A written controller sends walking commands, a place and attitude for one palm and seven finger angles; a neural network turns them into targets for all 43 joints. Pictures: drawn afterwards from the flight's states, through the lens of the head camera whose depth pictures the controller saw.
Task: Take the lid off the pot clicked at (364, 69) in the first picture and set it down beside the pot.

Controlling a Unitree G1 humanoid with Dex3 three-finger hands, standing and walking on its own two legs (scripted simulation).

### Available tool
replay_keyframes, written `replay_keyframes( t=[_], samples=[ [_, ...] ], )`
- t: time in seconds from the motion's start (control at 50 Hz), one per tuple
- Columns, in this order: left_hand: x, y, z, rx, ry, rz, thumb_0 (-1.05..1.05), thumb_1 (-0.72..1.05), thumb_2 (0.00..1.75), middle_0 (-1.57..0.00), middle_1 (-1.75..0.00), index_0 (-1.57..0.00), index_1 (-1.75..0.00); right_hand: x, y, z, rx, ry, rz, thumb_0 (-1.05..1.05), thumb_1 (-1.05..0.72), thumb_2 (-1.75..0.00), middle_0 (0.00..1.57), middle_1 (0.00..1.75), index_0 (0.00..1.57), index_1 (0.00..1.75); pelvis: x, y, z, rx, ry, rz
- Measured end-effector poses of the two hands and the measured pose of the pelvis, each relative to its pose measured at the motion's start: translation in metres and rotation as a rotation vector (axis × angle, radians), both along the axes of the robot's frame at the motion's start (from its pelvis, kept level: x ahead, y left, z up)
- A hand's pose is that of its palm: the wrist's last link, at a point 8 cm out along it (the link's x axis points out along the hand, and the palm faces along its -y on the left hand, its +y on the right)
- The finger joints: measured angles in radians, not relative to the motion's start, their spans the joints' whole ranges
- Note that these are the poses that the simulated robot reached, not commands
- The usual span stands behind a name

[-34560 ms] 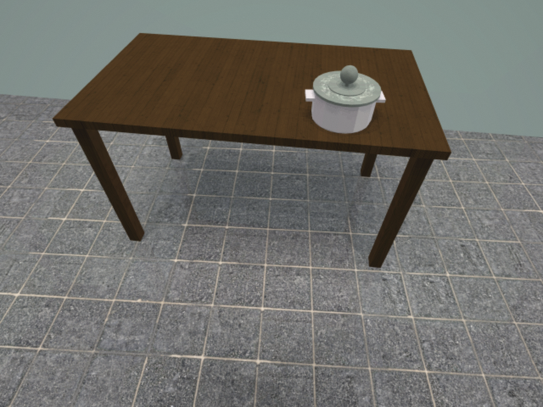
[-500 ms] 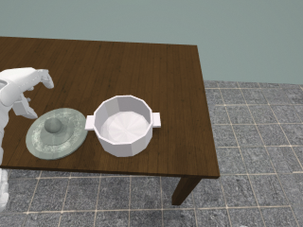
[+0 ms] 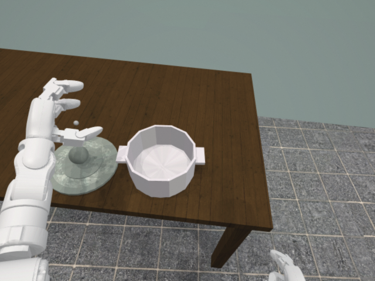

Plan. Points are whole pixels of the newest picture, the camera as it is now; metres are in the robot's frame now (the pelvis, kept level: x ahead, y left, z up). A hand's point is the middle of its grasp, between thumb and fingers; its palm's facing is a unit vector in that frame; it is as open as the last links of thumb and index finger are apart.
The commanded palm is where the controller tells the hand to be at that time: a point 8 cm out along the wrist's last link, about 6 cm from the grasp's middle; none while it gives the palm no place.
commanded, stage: draw the hand back to the body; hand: left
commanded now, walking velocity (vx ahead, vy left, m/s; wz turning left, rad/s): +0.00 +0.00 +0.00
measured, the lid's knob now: (78, 154) +0.42 +0.33 -0.05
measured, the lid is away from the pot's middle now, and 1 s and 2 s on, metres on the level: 0.23 0.23 0.23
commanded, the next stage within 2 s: step back with the hand held close in 1.56 s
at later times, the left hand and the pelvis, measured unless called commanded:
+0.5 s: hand (72, 142) +0.32 +0.24 +0.15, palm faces +0.46 -0.84 -0.29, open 9.0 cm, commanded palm +0.26 +0.27 +0.17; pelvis +0.02 -0.05 +0.00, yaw +0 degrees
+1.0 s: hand (71, 181) +0.24 +0.21 +0.15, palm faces +0.45 -0.84 -0.30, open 7.4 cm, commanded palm +0.18 +0.24 +0.17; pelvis +0.00 -0.06 +0.00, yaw +0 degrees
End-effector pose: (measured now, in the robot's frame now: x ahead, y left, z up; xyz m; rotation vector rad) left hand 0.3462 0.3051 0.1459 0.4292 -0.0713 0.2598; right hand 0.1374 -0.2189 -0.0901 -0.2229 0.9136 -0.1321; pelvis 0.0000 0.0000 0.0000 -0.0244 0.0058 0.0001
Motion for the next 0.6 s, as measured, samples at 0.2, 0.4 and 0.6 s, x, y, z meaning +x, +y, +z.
replay_keyframes(
  t=[0.2, 0.4, 0.6],
  samples=[
    [-0.025, -0.006, 0.017, -0.083, -0.112, 0.105, 0.0, 0.15, 0.68, -0.33, -0.77, -0.32, -0.77, 0.009, -0.032, -0.002, 0.002, -0.052, -0.013, 0.0, -0.9, -0.89, 0.21, 0.3, 0.2, 0.3, 0.017, -0.014, 0.001, 0.002, -0.015, -0.011],
    [-0.06, -0.018, 0.021, -0.077, -0.126, 0.18, 0.0, 0.37, 0.74, -0.29, -0.64, -0.29, -0.64, 0.026, -0.061, -0.002, -0.007, -0.076, 0.007, 0.01, -0.9, -0.89, 0.21, 0.3, 0.2, 0.3, 0.021, -0.037, 0.001, 0.008, -0.029, 0.001],
    [-0.089, -0.037, 0.021, -0.077, -0.119, 0.195, 0.0, 0.59, 0.81, -0.26, -0.5, -0.25, -0.49, 0.047, -0.067, 0.008, 0.024, -0.18, 0.026, 0.01, -0.9, -0.9, 0.21, 0.29, 0.2, 0.3, 0.016, -0.054, 0.001, 0.013, -0.054, -0.001]
  ],
)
